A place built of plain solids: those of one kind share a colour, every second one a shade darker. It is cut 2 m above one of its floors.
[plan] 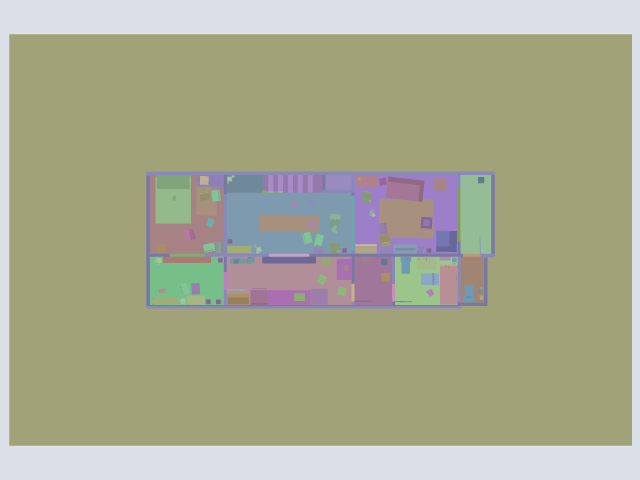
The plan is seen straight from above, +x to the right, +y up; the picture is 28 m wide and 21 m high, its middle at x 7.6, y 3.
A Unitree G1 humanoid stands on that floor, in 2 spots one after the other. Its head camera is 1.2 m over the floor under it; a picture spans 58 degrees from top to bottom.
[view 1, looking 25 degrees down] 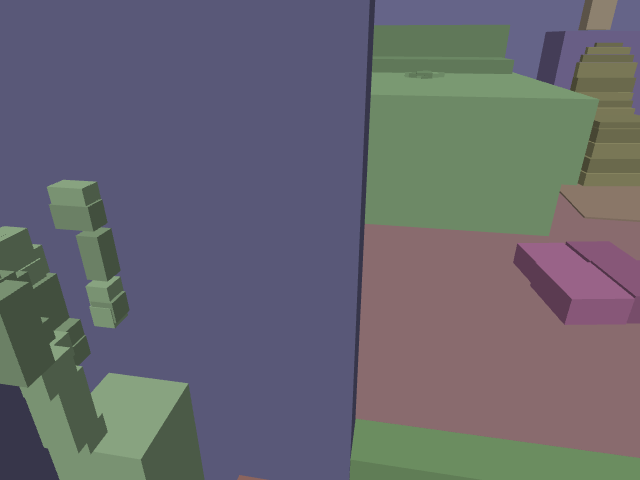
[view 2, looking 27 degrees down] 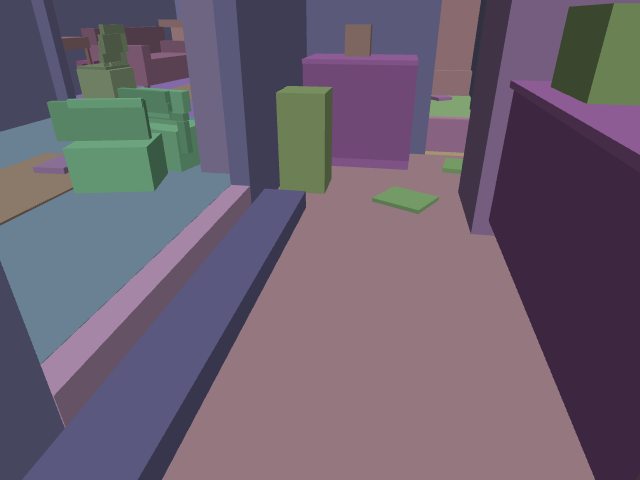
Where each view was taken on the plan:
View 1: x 1.07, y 1.52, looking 100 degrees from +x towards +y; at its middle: wall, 0.84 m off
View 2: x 4.62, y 1.38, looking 10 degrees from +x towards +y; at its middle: floor_kitchen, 2.64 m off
